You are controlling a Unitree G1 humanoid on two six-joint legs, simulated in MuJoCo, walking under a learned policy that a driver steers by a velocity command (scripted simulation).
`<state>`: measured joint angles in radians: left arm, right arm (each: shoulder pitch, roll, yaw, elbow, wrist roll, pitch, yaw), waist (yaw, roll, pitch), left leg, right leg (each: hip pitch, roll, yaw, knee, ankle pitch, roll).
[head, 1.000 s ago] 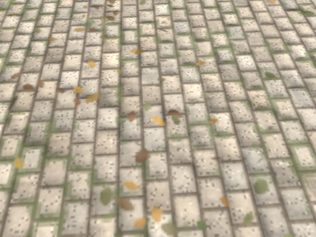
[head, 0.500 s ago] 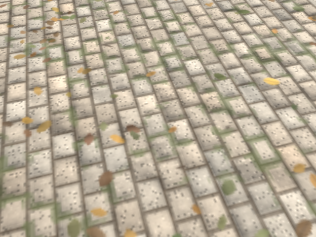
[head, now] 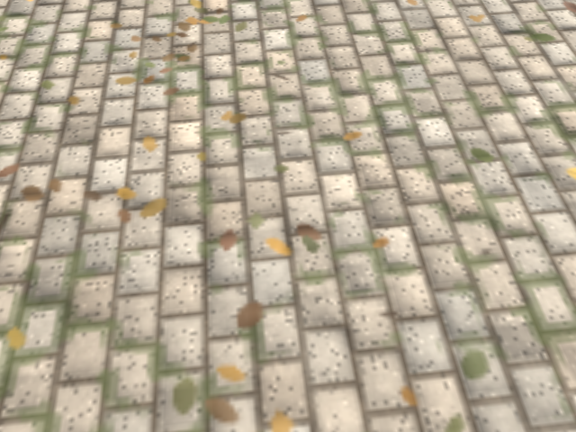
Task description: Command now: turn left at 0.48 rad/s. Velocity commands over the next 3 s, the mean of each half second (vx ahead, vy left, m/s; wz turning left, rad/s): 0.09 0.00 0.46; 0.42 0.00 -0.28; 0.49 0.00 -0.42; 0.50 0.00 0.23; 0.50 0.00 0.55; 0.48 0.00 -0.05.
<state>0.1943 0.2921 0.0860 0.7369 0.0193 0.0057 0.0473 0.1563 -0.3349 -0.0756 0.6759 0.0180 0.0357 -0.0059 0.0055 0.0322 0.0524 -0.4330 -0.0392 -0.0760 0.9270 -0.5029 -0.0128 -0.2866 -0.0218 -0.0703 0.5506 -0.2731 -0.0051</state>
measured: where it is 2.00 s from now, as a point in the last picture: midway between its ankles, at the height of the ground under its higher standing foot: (313, 298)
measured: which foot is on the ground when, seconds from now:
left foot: up 0.00-0.16, down 0.18-0.78, up 0.80-1.00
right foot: down 0.00-0.18, up 0.20-0.74, down 0.76-1.00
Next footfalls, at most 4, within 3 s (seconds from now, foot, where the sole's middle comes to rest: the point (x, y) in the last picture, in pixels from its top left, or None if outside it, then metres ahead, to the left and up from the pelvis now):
0.18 left None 0.03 0.14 -0.77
0.76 right None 0.22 -0.06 -0.77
1.22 left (240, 394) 0.55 0.15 -0.77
1.68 right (366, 316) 0.75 -0.15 -0.77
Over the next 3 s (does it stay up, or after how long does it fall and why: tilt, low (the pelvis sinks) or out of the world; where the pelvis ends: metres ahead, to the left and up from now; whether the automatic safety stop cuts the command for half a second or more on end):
stays up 1.33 0.05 0.02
